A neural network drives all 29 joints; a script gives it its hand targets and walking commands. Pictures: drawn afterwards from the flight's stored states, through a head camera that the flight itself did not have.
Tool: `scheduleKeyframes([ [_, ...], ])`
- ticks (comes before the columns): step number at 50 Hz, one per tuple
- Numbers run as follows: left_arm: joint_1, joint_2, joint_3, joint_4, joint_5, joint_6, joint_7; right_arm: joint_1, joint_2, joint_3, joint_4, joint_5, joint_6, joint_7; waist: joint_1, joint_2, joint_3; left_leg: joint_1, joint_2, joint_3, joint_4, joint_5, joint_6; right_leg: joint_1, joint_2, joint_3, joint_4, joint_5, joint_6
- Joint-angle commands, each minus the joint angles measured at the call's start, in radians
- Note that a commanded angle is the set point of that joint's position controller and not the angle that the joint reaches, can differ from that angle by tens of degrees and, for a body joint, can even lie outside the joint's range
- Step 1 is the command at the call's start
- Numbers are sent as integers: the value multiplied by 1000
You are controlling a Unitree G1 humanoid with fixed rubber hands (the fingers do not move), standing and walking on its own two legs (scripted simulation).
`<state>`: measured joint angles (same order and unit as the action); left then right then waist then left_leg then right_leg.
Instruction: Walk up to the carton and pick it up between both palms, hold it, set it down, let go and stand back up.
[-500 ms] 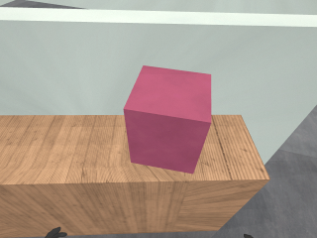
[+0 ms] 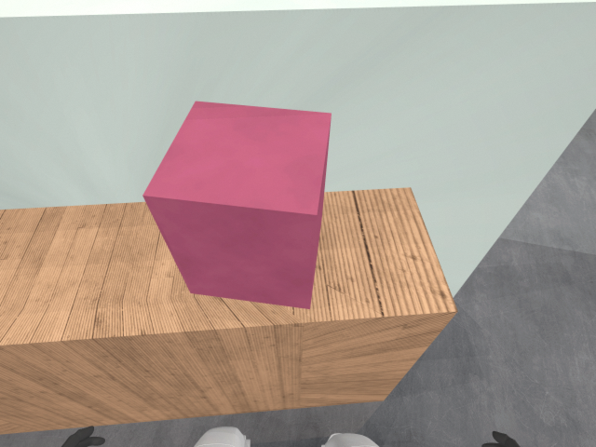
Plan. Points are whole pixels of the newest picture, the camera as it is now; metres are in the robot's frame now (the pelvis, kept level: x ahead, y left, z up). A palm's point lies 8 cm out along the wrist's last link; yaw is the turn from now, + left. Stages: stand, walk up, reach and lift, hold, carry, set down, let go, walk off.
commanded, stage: walk up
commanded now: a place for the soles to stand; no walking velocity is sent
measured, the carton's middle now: (255, 210) +0.46 +0.06 +0.03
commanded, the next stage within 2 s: reach and lift in 1.04 s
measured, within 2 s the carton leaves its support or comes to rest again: neither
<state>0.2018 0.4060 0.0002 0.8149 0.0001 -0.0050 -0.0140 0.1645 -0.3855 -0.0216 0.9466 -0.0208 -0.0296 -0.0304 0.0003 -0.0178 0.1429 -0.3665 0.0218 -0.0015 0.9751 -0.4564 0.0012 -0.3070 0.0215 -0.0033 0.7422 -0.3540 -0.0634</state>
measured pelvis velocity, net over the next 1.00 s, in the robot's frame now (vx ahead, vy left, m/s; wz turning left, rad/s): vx -0.01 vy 0.03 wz -0.01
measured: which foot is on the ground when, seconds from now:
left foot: up 0.00-0.14, down 0.16-1.00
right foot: down 0.00-1.00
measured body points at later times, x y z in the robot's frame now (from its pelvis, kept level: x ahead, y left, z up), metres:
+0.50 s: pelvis -0.01 +0.03 +0.00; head +0.00 +0.04 +0.45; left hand +0.10 +0.33 -0.11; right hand +0.09 -0.29 -0.10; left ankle +0.05 +0.16 -0.72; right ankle +0.01 -0.09 -0.72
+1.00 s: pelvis -0.01 +0.03 +0.00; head +0.00 +0.04 +0.45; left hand +0.10 +0.34 -0.11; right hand +0.08 -0.29 -0.10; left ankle +0.05 +0.16 -0.72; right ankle +0.01 -0.09 -0.72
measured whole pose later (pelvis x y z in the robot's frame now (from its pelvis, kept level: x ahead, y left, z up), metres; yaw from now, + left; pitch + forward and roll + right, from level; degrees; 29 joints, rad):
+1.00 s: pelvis -0.01 +0.03 +0.00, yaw +0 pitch -5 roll +0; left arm 0.20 0.41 0.00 0.82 0.00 0.02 -0.02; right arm 0.18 -0.39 -0.02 0.94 -0.02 -0.04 -0.03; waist 0.00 -0.03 0.11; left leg -0.32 0.03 0.00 0.71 -0.30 0.00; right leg -0.27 0.01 0.00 0.72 -0.37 -0.03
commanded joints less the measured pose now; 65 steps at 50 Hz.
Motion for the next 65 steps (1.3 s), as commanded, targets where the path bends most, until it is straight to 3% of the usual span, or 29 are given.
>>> scheduleKeyframes([
  [1, 38, 212, 101, -34, 23, -24, 27, 14, -200, -51, -62, 20, 6, -3, 47, -117, -133, -136, 9, -56, -67, -48, 1, 237, -245, 317, -355, 404, -73],
  [5, -10, 222, 96, -49, 29, -16, 19, 34, -198, -54, -57, 18, -10, -4, 30, -124, -134, -30, 13, -16, -210, -63, 13, 127, -253, 302, -328, 311, -139],
  [8, -104, 199, 79, -57, 15, -1, 9, 103, -181, -55, -16, 11, -29, -3, -33, -78, -145, 199, -11, 25, -473, 203, 28, -29, -196, 204, -219, 262, -95],
  [9, -115, 164, 70, -59, 6, 1, 8, 112, -195, -60, -15, 1, -36, -7, -42, -32, -165, 255, 33, -64, -521, 289, 47, -66, -167, 176, -156, 282, -48],
  [10, -111, 129, 67, -67, -3, 3, 7, 99, -250, -68, -28, -11, -43, -12, -26, 102, -178, 239, 190, -320, -591, 380, 103, -97, -74, 107, -28, 213, 13],
  [11, -75, 145, 76, -48, 1, 14, 10, 37, -300, -69, -41, 2, -47, -9, 2, 156, -144, 147, 307, -490, -636, 304, 204, -109, -16, 57, 30, -85, 40],
  [12, -47, 190, 87, -30, 7, 25, 11, 1, -324, -74, -54, 3, -48, -9, 5, 156, -121, 74, 346, -514, -636, 207, 274, -84, -21, 77, 131, -245, 36],
  [13, -46, 192, 88, -27, 10, 25, 8, -11, -318, -73, -61, 1, -49, -9, 9, 135, -84, 38, 328, -488, -642, 142, 277, -85, -33, 81, 154, -254, 26],
  [17, 8, 178, 92, -3, 24, 13, -7, -51, -292, -61, -91, 0, -41, -3, 28, 149, -90, -47, 230, -326, -577, 122, 191, 35, -38, 19, -11, -100, 8],
  [19, 32, 176, 91, 13, 29, 4, -6, -81, -260, -51, -101, 7, -30, 3, 54, 108, -108, -108, 177, -253, -525, 93, 129, 149, -45, 32, -168, -2, -1],
  [21, -24, 221, 95, -1, 39, -5, 0, -65, -217, -44, -100, 17, -19, 6, 21, -33, -75, -95, 53, -145, -385, 87, 59, 86, -150, 249, -348, -70, -41],
  [23, -101, 240, 89, -21, 36, -9, -2, -20, -208, -50, -72, 21, -11, 5, -13, -81, -63, 22, -38, -18, -244, 8, 37, -63, -257, 346, -434, -200, -114],
  [24, -137, 240, 86, -33, 35, -9, -3, 11, -213, -54, -63, 21, -11, 7, -28, -82, -64, 86, -32, -5, -225, 0, 38, -111, -263, 331, -417, -188, -125],
  [26, -151, 220, 78, -35, 32, -4, -3, 49, -211, -52, -51, 17, -22, 10, -42, -74, -68, 143, -10, -27, -340, 87, 49, -123, -204, 228, -345, -77, -77],
  [28, -129, 206, 77, -39, 26, 1, -4, 43, -255, -58, -52, 10, -35, 8, -25, 0, -92, 122, 87, -194, -460, 222, 88, -90, -109, 143, -204, 22, -8],
  [30, -69, 188, 79, -21, 17, 9, -4, 9, -295, -59, -59, 12, -41, 4, 13, 96, -126, 52, 211, -364, -546, 199, 171, -15, -48, 69, -52, -13, 18],
  [31, -49, 181, 78, -14, 17, 11, -3, -14, -299, -58, -65, 12, -41, 2, 25, 110, -109, 7, 231, -383, -570, 161, 191, 13, -43, 59, -54, -62, 15],
  [34, -19, 194, 79, 8, 27, 1, -7, -75, -258, -49, -78, 12, -28, 4, 43, 47, -79, -80, 130, -243, -511, 60, 103, 86, -92, 130, -251, -61, -21],
  [36, -70, 224, 85, -4, 30, -6, -8, -56, -224, -45, -70, 21, -21, 7, 11, -41, -61, -33, 17, -115, -405, 35, 51, 8, -162, 242, -359, -111, -69],
  [38, -116, 228, 81, -19, 30, -5, -7, -17, -209, -43, -55, 22, -22, 10, -15, -58, -76, 68, -23, -51, -336, 56, 40, -70, -214, 274, -381, -117, -95],
  [41, -140, 211, 73, -31, 28, 1, -6, 20, -233, -49, -49, 15, -30, 10, -25, -28, -87, 116, 42, -128, -433, 177, 66, -82, -139, 175, -281, -35, -32],
  [45, -60, 184, 74, -11, 21, 9, -6, -33, -277, -51, -63, 13, -36, 4, 28, 81, -115, 6, 175, -323, -542, 119, 143, 30, -64, 82, -131, -20, 5],
  [47, -41, 191, 75, 1, 24, 6, -7, -64, -260, -48, -69, 14, -31, 5, 39, 52, -102, -38, 135, -259, -517, 88, 108, 73, -88, 113, -224, -28, -12],
  [49, -71, 216, 80, -3, 28, 0, -8, -58, -234, -45, -66, 20, -24, 7, 17, -17, -87, -21, 50, -150, -449, 89, 63, 41, -136, 191, -318, -51, -45],
  [52, -125, 218, 78, -22, 28, 1, -8, -19, -222, -44, -54, 21, -26, 9, -12, -33, -95, 74, 15, -104, -405, 119, 55, -41, -161, 207, -323, -47, -56],
  [53, -441, 167, 68, -329, 19, 253, 52, -300, -36, -159, 1, -128, -185, 59, -54, 7, -120, 45, 1, 95, -282, -38, -24, -342, -50, -54, -144, -245, -28],
  [55, -374, 111, 47, -384, 43, 382, 65, -213, -98, -171, -14, -119, -191, 100, -50, -40, -57, 179, -5, 63, -191, -45, -13, -463, -89, -41, -132, -301, -74],
  [59, -313, 116, 62, -544, 55, 461, 31, -98, -97, -184, -107, -46, -188, 78, -62, -130, -160, 461, -25, 45, -138, 88, -21, -521, -123, -30, -200, -143, -75],
  [65, -166, 83, 113, -555, 95, 447, 31, 4, -93, -185, -204, -5, -177, 73, -23, -3, -248, 281, 0, 58, -336, 182, -4, -93, -25, -45, -177, 179, 2],
])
